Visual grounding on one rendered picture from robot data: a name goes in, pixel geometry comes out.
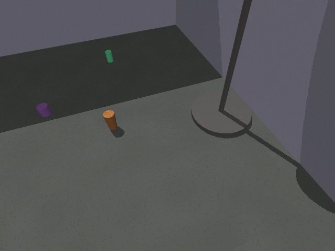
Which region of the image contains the coat stand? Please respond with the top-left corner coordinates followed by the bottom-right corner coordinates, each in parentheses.
top-left (191, 0), bottom-right (252, 136)

